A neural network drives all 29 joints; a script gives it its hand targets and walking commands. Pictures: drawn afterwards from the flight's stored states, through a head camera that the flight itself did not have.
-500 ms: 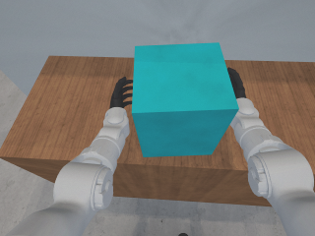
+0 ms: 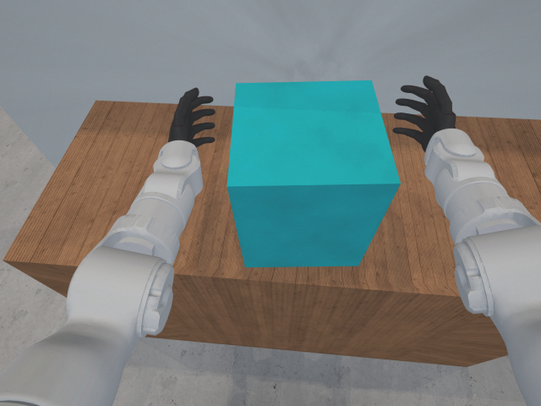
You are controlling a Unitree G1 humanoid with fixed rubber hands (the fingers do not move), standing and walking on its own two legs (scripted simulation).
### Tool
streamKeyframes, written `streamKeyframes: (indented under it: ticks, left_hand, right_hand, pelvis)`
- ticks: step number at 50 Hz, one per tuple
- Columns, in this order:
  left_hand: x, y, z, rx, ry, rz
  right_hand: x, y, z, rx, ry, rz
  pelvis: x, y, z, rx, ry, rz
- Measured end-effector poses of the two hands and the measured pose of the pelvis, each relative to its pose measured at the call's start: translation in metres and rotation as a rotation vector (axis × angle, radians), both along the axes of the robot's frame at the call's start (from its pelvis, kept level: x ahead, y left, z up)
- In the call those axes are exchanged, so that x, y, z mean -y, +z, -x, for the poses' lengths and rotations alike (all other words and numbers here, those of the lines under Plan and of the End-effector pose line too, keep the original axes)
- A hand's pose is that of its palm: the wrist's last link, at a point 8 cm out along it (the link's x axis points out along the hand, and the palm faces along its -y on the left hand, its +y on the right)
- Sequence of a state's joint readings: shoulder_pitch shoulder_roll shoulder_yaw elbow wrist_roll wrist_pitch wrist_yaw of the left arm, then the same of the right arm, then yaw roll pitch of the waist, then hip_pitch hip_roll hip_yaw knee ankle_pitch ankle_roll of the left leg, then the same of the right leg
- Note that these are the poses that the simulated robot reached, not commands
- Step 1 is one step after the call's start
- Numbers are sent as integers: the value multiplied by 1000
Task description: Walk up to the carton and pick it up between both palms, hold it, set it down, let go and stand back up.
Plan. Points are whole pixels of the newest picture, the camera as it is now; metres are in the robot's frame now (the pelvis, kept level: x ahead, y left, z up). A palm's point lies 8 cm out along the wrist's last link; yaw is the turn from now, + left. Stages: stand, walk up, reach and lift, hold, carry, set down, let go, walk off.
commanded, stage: set down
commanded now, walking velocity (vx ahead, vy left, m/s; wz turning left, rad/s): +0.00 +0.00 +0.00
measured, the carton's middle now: (302, 182) +0.47 -0.01 +0.02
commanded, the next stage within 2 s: none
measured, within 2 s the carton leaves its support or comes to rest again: neither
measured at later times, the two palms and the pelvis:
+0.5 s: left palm (162, 120) +0.45 +0.18 +0.17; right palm (464, 102) +0.48 -0.21 +0.18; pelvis +0.01 +0.00 +0.01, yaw +1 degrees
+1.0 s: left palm (177, 194) +0.39 +0.16 +0.10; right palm (455, 188) +0.40 -0.22 +0.10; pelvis +0.00 +0.01 +0.01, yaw +0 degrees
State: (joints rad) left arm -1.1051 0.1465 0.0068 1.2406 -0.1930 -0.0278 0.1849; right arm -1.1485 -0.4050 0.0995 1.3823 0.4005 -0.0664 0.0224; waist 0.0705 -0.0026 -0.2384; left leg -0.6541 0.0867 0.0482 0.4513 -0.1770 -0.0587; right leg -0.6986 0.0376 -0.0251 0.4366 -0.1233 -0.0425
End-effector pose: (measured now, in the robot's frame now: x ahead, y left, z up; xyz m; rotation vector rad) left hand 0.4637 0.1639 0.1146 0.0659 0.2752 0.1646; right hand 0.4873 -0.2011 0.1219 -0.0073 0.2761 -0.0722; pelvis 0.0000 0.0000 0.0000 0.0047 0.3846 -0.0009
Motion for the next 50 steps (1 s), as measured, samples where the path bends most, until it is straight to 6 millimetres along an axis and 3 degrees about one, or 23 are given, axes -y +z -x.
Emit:
streamKeyframes:
  ticks: [16, 23, 33, 40, 50]
  left_hand:
    - [-5, 51, -4, 3, 5, 2]
    - [-13, 56, 6, -12, 5, -11]
    - [-20, 23, 35, -41, -5, -15]
    - [-10, 1, 54, -67, -21, -4]
    - [2, -19, 79, -56, -30, 15]
  right_hand:
    - [4, 56, -4, 27, 1, -5]
    - [8, 63, 3, 13, 5, -3]
    - [7, 27, 31, -14, 23, 10]
    - [8, 0, 52, -16, 37, 14]
    - [14, -21, 83, 1, 37, 33]
  pelvis:
    - [-2, 8, -5, 86, 1, 6]
    - [-4, 12, -6, 132, 11, 5]
    - [-10, 15, -5, 206, 18, 4]
    - [-14, 14, 0, 217, 11, 3]
    - [-12, 15, 1, 272, -4, -3]
